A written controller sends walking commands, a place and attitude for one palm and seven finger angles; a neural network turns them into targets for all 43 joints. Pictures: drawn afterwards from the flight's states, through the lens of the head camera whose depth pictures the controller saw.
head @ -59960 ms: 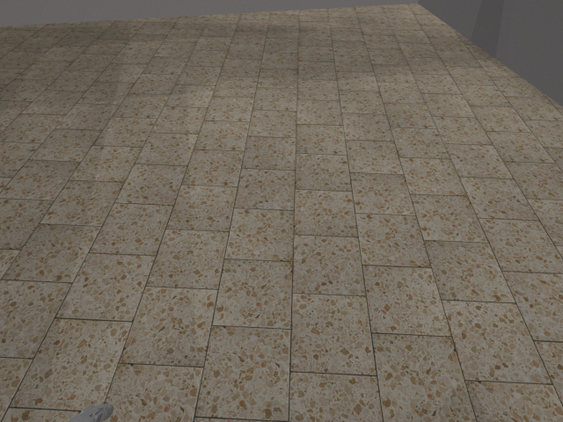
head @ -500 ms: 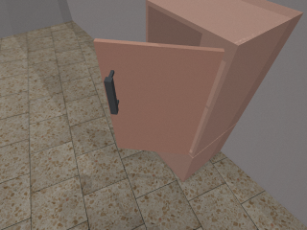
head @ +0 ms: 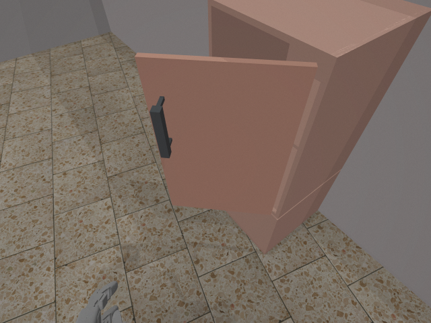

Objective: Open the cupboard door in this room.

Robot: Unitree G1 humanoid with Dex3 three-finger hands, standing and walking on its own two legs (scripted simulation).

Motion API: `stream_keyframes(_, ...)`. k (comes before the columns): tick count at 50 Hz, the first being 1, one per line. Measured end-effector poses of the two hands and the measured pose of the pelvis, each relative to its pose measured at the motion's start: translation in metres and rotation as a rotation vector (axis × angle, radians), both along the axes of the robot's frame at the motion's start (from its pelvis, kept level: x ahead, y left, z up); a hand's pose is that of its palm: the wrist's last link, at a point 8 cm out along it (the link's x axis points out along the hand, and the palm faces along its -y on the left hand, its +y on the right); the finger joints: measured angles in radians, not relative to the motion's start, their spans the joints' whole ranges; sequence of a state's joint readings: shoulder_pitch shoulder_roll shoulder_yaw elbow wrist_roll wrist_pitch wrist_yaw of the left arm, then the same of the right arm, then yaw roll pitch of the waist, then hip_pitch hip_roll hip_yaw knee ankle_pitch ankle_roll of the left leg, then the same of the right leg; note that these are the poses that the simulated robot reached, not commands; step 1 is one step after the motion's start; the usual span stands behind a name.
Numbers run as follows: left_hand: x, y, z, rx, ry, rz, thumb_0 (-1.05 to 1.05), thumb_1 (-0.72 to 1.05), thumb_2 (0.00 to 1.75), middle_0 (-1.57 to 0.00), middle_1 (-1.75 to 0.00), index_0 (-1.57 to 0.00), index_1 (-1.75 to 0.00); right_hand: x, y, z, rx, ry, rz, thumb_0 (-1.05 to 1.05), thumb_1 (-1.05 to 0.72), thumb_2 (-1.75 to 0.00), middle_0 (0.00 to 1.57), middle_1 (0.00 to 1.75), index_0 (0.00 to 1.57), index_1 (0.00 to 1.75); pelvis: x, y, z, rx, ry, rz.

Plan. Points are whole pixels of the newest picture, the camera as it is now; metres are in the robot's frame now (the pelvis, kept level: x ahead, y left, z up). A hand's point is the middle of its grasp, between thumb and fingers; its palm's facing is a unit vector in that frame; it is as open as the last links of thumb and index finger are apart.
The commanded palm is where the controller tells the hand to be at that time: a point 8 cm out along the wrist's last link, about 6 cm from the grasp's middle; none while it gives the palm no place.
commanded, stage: raise the hand with hooked fingers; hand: left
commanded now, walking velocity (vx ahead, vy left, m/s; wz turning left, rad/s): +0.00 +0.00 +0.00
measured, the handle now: (163, 128) +0.54 +0.16 +0.04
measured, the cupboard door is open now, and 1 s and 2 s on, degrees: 46 46 46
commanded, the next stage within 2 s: move the hooked fingers beside the handle in 1.98 s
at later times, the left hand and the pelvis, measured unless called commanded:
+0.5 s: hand (104, 302) +0.16 +0.21 -0.02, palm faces -0.05 -1.00 -0.05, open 9.7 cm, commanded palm +0.14 +0.27 -0.02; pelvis -0.07 -0.01 -0.07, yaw +2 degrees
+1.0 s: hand (73, 267) +0.21 +0.26 +0.01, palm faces -0.04 -1.00 -0.05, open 12.7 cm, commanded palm +0.18 +0.32 +0.02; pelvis -0.05 +0.03 -0.04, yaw +0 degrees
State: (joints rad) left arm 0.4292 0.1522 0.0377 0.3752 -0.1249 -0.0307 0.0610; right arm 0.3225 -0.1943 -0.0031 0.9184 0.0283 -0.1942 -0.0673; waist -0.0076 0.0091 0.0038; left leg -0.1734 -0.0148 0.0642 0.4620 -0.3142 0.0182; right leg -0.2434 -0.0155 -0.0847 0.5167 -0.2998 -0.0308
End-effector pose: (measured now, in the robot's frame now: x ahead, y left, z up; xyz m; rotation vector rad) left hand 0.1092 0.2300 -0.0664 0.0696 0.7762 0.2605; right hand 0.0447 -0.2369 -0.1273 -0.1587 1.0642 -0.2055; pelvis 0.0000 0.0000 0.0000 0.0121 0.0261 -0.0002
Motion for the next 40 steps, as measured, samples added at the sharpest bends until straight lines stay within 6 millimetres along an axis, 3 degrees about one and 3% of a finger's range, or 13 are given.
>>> stream_keyframes(4, 0.058, 0.004, 0.057, -0.002, -0.461, -0.067, 0.01, 0.84, 0.87, -0.20, -0.35, -0.21, -0.35, 0.048, -0.012, 0.013, -0.032, -0.242, 0.062, 0.01, -0.91, -0.90, 0.20, 0.30, 0.20, 0.30, -0.016, -0.002, -0.012, 0.002, 0.065, 0.013)
stream_keyframes(7, 0.068, 0.003, 0.071, -0.018, -0.705, -0.188, 0.00, 0.79, 0.85, -0.20, -0.38, -0.21, -0.38, 0.082, -0.023, 0.026, -0.060, -0.410, 0.113, 0.02, -0.91, -0.90, 0.20, 0.30, 0.20, 0.30, -0.030, -0.006, -0.029, 0.010, 0.122, -0.002)
stream_keyframes(11, 0.050, 0.002, 0.051, -0.056, -0.789, -0.355, 0.00, 0.71, 0.81, -0.21, -0.43, -0.22, -0.43, 0.115, -0.032, 0.037, -0.103, -0.578, 0.180, 0.01, -0.91, -0.90, 0.20, 0.30, 0.20, 0.30, -0.046, -0.010, -0.057, 0.016, 0.169, -0.007)
stream_keyframes(15, 0.023, 0.014, 0.021, -0.112, -0.709, -0.296, 0.00, 0.61, 0.77, -0.22, -0.49, -0.23, -0.49, 0.129, -0.031, 0.040, -0.132, -0.643, 0.215, 0.01, -0.91, -0.90, 0.20, 0.30, 0.20, 0.30, -0.055, -0.011, -0.073, 0.002, 0.181, 0.005)
stream_keyframes(17, 0.014, 0.021, 0.016, -0.099, -0.693, -0.254, 0.01, 0.57, 0.75, -0.23, -0.52, -0.23, -0.52, 0.128, -0.025, 0.036, -0.134, -0.635, 0.229, 0.01, -0.91, -0.90, 0.20, 0.30, 0.20, 0.30, -0.058, -0.011, -0.077, -0.011, 0.179, 0.012)
stream_keyframes(20, 0.014, 0.026, 0.025, -0.057, -0.726, -0.253, 0.01, 0.50, 0.73, -0.23, -0.56, -0.24, -0.57, 0.117, -0.012, 0.023, -0.120, -0.581, 0.252, 0.01, -0.91, -0.90, 0.20, 0.30, 0.20, 0.30, -0.061, -0.010, -0.079, -0.031, 0.176, 0.024)
stream_keyframes(28, 0.049, 0.038, 0.049, -0.060, -0.722, -0.350, 0.01, 0.31, 0.65, -0.24, -0.68, -0.25, -0.69, 0.057, 0.019, -0.011, -0.021, -0.384, 0.193, 0.02, -0.90, -0.90, 0.20, 0.30, 0.20, 0.30, -0.065, -0.002, -0.068, -0.050, 0.169, 0.027)
stream_keyframes(34, 0.062, 0.056, 0.059, -0.060, -0.688, -0.326, 0.00, 0.17, 0.59, -0.25, -0.77, -0.26, -0.78, 0.024, 0.019, -0.010, -0.022, -0.316, 0.142, 0.02, -0.90, -0.90, 0.21, 0.30, 0.20, 0.30, -0.061, 0.008, -0.057, -0.043, 0.171, 0.010)
stream_keyframes(40, 0.067, 0.068, 0.067, -0.049, -0.718, -0.319, 0.00, 0.03, 0.53, -0.26, -0.86, -0.27, -0.87, 0.024, 0.008, 0.001, -0.082, -0.313, 0.144, 0.02, -0.90, -0.90, 0.21, 0.30, 0.20, 0.30, -0.055, 0.018, -0.053, -0.045, 0.166, 0.008)
